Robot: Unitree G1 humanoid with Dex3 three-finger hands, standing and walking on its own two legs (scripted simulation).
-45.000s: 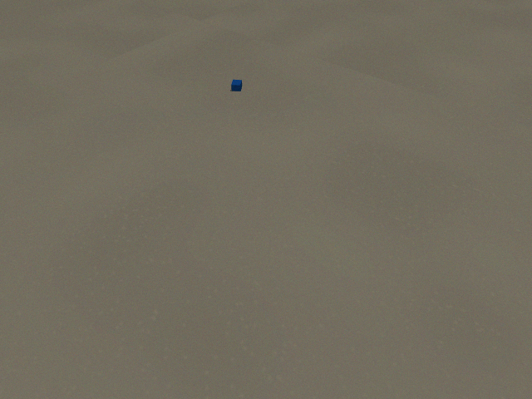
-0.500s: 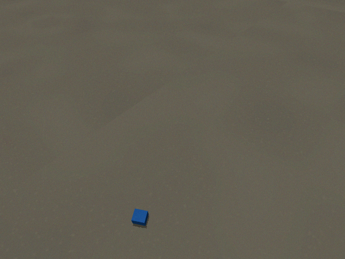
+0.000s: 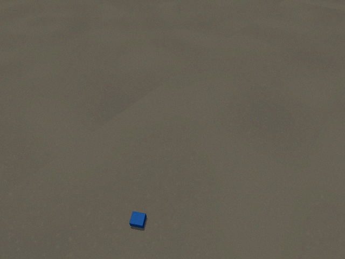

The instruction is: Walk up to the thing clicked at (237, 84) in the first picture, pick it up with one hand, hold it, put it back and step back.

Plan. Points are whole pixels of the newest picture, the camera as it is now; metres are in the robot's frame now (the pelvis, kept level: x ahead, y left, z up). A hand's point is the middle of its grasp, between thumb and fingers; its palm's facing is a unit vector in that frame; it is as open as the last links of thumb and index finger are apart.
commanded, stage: stand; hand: left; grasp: from above
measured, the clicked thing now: (138, 219) +0.45 +0.23 -0.76
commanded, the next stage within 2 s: step back in 0.88 s
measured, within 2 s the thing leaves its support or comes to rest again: neither
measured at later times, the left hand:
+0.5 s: hand out of the picture +0.07 +0.25 -0.16, palm faces +0.01 -0.94 -0.34, open 7.4 cm
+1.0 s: hand out of the picture +0.08 +0.26 -0.16, palm faces -0.01 -0.93 -0.37, open 7.4 cm
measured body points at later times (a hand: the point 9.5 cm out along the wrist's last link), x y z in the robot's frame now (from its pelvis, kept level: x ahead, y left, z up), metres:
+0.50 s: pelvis +0.00 +0.00 +0.00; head +0.00 -0.01 +0.45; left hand +0.07 +0.29 -0.13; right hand +0.07 -0.30 -0.14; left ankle +0.01 +0.12 -0.75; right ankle +0.01 -0.12 -0.75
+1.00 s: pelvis -0.01 +0.00 -0.01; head +0.03 -0.01 +0.44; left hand +0.08 +0.30 -0.13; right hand +0.07 -0.31 -0.14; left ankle +0.01 +0.12 -0.75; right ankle +0.01 -0.12 -0.75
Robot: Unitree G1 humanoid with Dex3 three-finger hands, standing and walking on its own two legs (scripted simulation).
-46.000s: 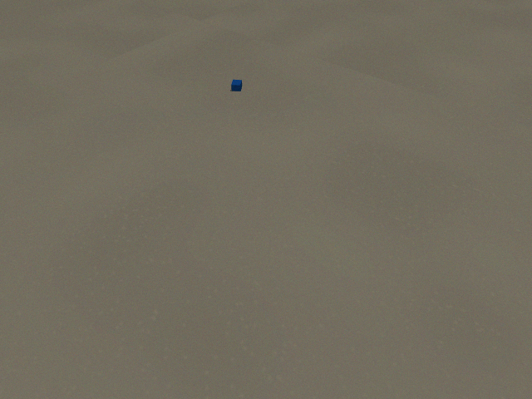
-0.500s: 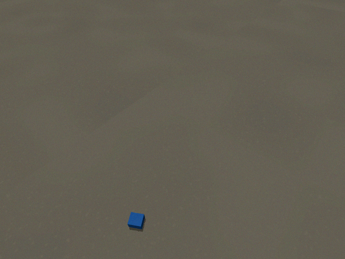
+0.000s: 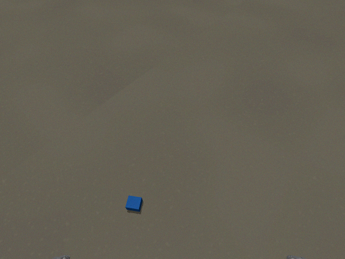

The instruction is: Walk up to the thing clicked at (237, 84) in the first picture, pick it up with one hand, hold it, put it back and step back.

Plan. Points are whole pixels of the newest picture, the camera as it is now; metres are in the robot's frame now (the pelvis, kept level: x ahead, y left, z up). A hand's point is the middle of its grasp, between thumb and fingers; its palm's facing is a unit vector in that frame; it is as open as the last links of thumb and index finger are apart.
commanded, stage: step back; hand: left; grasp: from above
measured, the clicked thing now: (134, 203) +0.46 +0.24 -0.75
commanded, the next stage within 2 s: none
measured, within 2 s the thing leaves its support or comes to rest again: neither
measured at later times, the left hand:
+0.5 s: hand out of the picture +0.04 +0.30 -0.18, palm faces -0.10 -0.93 -0.36, open 7.4 cm
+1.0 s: hand out of the picture -0.09 +0.27 -0.14, palm faces -0.03 -0.90 -0.43, open 7.4 cm
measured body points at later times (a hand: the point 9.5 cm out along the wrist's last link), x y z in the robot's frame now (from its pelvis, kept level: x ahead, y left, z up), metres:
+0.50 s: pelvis -0.08 +0.05 -0.01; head -0.01 +0.07 +0.43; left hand +0.05 +0.35 -0.15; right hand -0.01 -0.27 -0.12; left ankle -0.02 +0.12 -0.74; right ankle -0.14 -0.11 -0.68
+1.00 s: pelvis -0.22 +0.01 -0.01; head -0.16 -0.01 +0.43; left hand -0.09 +0.32 -0.11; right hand -0.18 -0.32 -0.14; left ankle -0.27 +0.15 -0.69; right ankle -0.17 -0.09 -0.74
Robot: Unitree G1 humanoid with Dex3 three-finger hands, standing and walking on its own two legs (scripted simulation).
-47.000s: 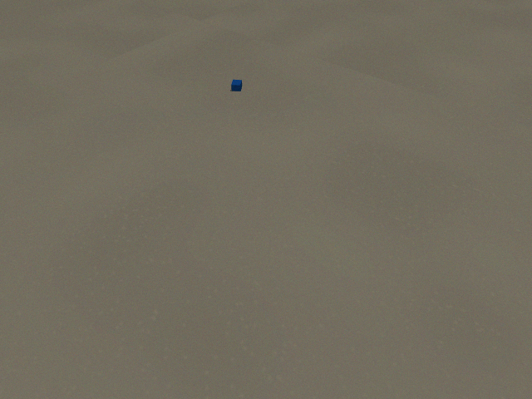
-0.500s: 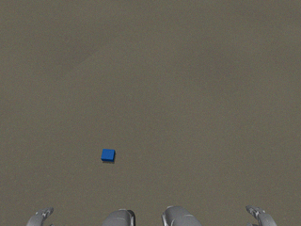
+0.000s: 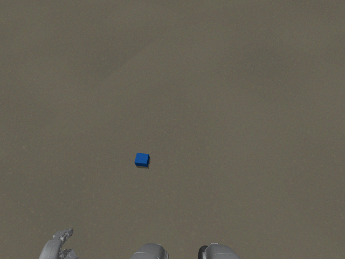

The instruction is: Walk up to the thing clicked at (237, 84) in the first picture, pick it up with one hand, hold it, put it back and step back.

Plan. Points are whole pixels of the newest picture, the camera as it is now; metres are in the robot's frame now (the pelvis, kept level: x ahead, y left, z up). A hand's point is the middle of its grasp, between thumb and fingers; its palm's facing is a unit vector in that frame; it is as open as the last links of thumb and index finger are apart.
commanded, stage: step back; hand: left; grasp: from above
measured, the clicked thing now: (142, 159) +0.67 +0.26 -0.74
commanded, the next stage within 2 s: none
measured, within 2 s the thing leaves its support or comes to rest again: neither
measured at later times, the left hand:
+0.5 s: hand out of the picture -0.08 +0.27 -0.16, palm faces -0.03 -0.91 -0.42, open 7.4 cm
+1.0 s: hand out of the picture -0.20 +0.26 -0.15, palm faces +0.03 -0.93 -0.37, open 7.4 cm
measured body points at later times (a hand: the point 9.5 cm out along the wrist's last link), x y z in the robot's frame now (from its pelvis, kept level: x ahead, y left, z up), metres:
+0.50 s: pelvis -0.16 -0.01 -0.02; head -0.10 -0.01 +0.43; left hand -0.08 +0.32 -0.14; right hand -0.01 -0.32 -0.12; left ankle -0.07 +0.12 -0.73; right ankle -0.20 -0.14 -0.74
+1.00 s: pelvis -0.32 -0.01 +0.00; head -0.27 +0.01 +0.44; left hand -0.21 +0.31 -0.13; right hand -0.24 -0.32 -0.12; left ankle -0.31 +0.10 -0.73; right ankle -0.31 -0.15 -0.66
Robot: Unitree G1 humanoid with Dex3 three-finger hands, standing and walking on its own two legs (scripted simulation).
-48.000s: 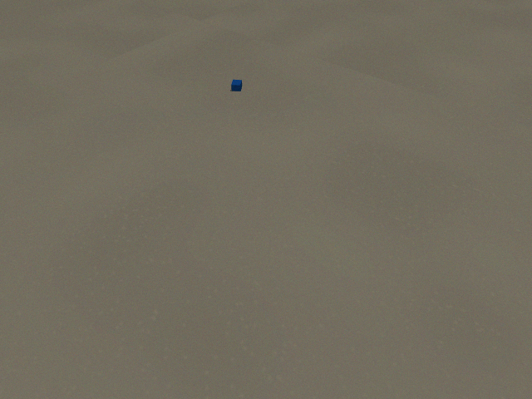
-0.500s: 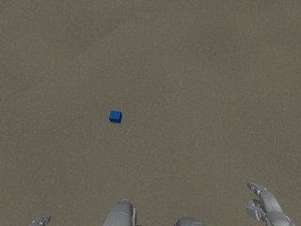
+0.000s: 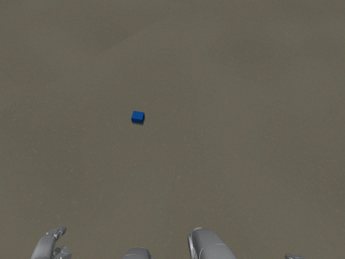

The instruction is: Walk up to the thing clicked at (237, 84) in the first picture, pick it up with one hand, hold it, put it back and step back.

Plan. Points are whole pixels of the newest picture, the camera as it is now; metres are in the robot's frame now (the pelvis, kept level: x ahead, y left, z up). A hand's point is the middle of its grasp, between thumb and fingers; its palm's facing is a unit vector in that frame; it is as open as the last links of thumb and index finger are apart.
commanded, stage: step back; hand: left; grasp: from above
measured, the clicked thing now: (138, 117) +1.01 +0.22 -0.74
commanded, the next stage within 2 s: stand in 1.16 s
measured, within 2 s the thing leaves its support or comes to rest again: neither
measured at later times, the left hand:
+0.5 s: hand out of the picture +0.00 +0.26 -0.15, palm faces -0.05 -0.93 -0.37, open 7.4 cm
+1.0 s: hand out of the picture +0.07 +0.26 -0.15, palm faces -0.04 -0.93 -0.38, open 7.4 cm
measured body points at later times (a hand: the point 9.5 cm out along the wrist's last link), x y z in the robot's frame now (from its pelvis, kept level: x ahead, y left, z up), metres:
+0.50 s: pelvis -0.09 +0.00 +0.00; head -0.08 +0.00 +0.45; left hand +0.00 +0.31 -0.12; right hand -0.04 -0.31 -0.13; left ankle -0.06 +0.12 -0.73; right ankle -0.11 -0.14 -0.73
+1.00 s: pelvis -0.04 +0.00 +0.00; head -0.01 +0.01 +0.45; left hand +0.07 +0.31 -0.12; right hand +0.01 -0.31 -0.12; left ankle -0.05 +0.11 -0.73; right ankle -0.03 -0.13 -0.73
